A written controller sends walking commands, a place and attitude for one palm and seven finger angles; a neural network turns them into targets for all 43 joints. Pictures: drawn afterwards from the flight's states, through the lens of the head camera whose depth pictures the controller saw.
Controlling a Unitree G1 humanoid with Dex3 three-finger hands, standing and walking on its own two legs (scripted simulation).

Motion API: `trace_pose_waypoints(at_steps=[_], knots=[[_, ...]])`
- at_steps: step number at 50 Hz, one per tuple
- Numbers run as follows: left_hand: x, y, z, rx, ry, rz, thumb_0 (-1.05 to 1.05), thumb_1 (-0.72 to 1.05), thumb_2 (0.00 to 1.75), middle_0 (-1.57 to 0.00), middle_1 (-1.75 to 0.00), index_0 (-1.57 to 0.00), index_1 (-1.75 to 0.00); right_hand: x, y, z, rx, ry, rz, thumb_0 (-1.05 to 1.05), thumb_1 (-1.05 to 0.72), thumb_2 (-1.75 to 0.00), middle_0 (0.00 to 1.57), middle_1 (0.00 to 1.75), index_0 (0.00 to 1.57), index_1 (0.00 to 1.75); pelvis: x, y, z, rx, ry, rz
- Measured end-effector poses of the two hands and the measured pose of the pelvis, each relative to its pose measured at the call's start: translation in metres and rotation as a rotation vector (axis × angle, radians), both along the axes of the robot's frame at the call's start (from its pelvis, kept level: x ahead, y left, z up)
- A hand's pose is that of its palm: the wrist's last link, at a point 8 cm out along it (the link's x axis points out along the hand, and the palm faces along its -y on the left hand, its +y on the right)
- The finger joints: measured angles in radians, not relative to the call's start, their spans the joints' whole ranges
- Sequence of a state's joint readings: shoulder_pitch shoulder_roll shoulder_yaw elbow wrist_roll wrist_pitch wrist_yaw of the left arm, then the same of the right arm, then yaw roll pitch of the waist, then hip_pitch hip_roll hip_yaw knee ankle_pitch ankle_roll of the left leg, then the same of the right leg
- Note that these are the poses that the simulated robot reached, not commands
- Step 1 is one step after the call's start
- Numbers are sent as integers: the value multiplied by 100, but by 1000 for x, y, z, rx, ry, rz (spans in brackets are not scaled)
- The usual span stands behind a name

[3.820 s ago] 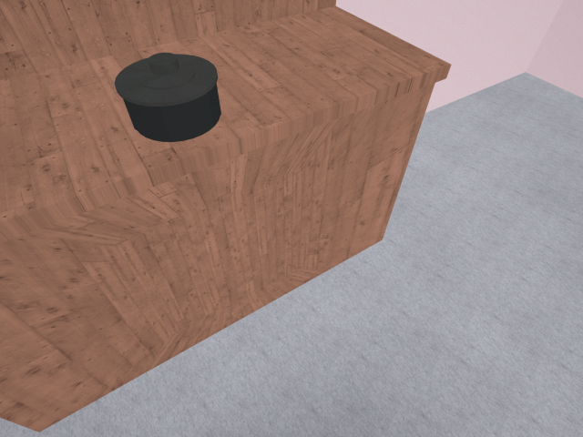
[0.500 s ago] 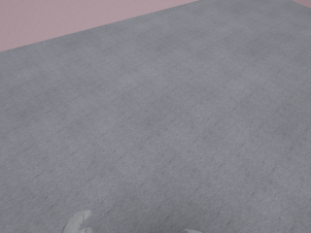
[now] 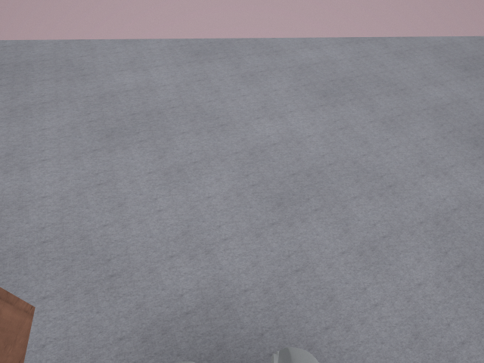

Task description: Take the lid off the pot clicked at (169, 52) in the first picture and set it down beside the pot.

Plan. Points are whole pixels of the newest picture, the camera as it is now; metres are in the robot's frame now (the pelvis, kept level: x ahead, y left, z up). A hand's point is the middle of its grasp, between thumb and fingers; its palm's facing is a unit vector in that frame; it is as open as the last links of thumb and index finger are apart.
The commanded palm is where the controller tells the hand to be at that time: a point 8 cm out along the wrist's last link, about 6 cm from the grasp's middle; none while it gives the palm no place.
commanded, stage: turn to face it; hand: left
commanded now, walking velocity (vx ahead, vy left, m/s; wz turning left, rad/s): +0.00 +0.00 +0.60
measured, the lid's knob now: out of the picture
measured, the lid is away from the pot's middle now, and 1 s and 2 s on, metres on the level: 0.00 0.00 0.00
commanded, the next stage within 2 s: none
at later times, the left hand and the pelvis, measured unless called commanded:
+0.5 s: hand out of the picture +0.00 +0.14 -0.14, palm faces +0.33 -0.90 -0.29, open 7.4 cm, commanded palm none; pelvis -0.01 -0.07 +0.01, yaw +19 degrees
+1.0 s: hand out of the picture -0.11 +0.20 -0.17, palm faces +0.61 -0.76 -0.24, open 7.4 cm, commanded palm none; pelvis -0.03 -0.02 +0.01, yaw +36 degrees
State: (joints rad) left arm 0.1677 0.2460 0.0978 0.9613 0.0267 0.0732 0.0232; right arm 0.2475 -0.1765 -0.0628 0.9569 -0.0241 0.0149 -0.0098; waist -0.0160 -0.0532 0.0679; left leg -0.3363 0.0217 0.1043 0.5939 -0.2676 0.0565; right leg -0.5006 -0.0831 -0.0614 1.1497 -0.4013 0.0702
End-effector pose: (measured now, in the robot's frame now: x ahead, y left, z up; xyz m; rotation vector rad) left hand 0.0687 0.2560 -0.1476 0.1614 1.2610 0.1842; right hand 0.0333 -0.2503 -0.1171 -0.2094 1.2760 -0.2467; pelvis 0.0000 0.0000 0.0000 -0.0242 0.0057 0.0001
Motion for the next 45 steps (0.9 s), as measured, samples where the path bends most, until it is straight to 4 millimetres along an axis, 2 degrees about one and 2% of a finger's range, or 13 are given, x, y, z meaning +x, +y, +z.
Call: trace_pose_waypoints(at_steps=[5, 9, 13, 17, 21, 27, 32, 36, 41, 45], knots=[[-22, 11, 16, 30, 7, 60, 1, 91, 90, -20, -29, -20, -30, 22, -3, 8, 5, -15, 68, 0, -91, -90, 20, 30, 20, 30, -1, -2, 10, -5, 10, 50], [-32, 7, 22, 48, -5, 100, 1, 91, 90, -20, -29, -20, -30, 39, -10, 7, 16, -33, 118, 0, -91, -90, 20, 30, 20, 30, -4, -11, 11, -4, 13, 100], [-36, -9, 28, 61, -42, 131, 1, 91, 90, -20, -29, -20, -30, 53, -23, 1, 34, -46, 167, 0, -91, -90, 20, 30, 20, 30, -8, -26, 9, 4, 13, 154], [-43, -32, 32, 84, -98, 167, 1, 91, 90, -20, -30, -20, -30, 69, -41, -14, 61, -52, 216, 0, -91, -90, 20, 30, 20, 30, -12, -48, 0, 24, 16, 211], [-68, -55, 40, 97, -93, 218, 1, 91, 90, -20, -30, -20, -30, 87, -51, -18, 76, -46, 274, 0, -91, -90, 20, 30, 20, 30, -15, -63, 3, 36, 6, 271], [-105, -78, 42, 77, -50, 306, 1, 90, 90, -21, -30, -20, -30, 109, -50, -10, 86, -33, 369, 0, -91, -90, 20, 30, 20, 30, -14, -72, 11, 59, -2, 359], [-140, -87, 33, 45, -7, 390, 1, 90, 90, -21, -30, -20, -30, 129, -31, -9, 72, -3, 462, 0, -91, -90, 19, 30, 20, 30, -15, -69, 10, 59, 3, 427], [-175, -84, 21, 15, 45, 464, 1, 90, 90, -21, -30, -21, -30, 152, 3, -6, 63, -26, 554, 1, -91, -90, 19, 30, 20, 30, -20, -58, 5, 45, 12, 474], [-219, -67, -5, -20, 103, 563, 1, 90, 90, -21, -30, -21, -30, 177, 56, -1, 46, -115, 668, 0, -91, -90, 19, 30, 20, 30, -27, -36, -8, 29, 19, 539], [-229, -48, -2, -17, 117, 604, 1, 91, 90, -21, -30, -20, -30, 176, 80, 13, 39, -148, 708, 0, -91, -90, 20, 30, 20, 30, -30, -25, 0, 7, 9, 572]])
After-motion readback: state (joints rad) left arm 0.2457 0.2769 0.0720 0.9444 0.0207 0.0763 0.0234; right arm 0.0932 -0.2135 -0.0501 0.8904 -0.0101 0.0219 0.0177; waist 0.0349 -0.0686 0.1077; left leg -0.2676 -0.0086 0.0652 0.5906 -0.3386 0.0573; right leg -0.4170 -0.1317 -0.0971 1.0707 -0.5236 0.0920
